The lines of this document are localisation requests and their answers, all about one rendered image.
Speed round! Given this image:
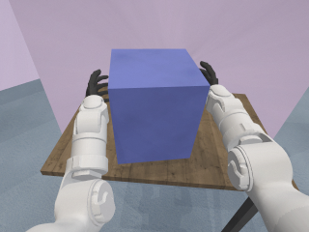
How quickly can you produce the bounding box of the right robot hand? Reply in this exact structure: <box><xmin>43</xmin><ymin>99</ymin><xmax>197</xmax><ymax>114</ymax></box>
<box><xmin>199</xmin><ymin>61</ymin><xmax>218</xmax><ymax>86</ymax></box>

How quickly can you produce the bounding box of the carton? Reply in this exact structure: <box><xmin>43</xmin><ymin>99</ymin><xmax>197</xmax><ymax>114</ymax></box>
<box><xmin>107</xmin><ymin>48</ymin><xmax>211</xmax><ymax>164</ymax></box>

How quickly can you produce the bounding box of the robot left upper arm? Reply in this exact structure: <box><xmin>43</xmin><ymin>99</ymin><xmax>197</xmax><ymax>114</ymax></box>
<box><xmin>26</xmin><ymin>179</ymin><xmax>116</xmax><ymax>232</ymax></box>

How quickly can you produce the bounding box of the left robot forearm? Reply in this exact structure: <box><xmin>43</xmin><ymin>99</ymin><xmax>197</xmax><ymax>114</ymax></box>
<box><xmin>54</xmin><ymin>95</ymin><xmax>109</xmax><ymax>216</ymax></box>

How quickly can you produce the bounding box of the right robot forearm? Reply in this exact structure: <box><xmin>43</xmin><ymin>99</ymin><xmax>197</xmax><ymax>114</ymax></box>
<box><xmin>205</xmin><ymin>84</ymin><xmax>294</xmax><ymax>180</ymax></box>

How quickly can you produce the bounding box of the left robot hand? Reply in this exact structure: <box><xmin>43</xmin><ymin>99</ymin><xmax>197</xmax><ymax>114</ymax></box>
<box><xmin>85</xmin><ymin>69</ymin><xmax>109</xmax><ymax>102</ymax></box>

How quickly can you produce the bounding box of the table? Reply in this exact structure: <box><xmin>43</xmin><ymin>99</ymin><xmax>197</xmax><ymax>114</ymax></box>
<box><xmin>40</xmin><ymin>83</ymin><xmax>299</xmax><ymax>232</ymax></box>

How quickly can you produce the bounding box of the robot right upper arm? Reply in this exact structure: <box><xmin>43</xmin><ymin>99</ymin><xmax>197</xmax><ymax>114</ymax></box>
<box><xmin>227</xmin><ymin>141</ymin><xmax>309</xmax><ymax>232</ymax></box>

